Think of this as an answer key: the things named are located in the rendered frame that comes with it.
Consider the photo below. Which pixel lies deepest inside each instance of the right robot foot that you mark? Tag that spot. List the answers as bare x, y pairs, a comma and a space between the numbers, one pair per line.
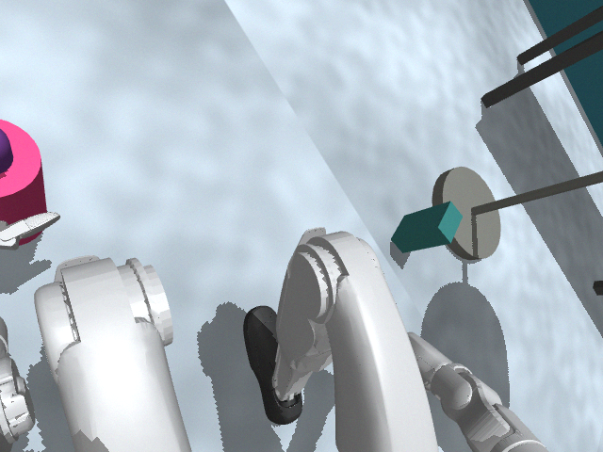
261, 343

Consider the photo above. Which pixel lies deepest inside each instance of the floor lamp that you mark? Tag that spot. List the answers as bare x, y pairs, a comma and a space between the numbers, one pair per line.
478, 234

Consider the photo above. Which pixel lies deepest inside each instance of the left robot arm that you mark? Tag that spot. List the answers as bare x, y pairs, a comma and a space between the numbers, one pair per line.
17, 414

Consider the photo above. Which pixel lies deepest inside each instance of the right robot hand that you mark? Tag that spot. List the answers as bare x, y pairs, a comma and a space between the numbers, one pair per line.
428, 358

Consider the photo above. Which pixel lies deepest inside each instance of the left robot hand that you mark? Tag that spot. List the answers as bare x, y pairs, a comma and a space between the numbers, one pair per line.
10, 235

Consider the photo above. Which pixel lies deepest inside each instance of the right robot arm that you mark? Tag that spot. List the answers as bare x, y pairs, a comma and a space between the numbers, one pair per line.
487, 425

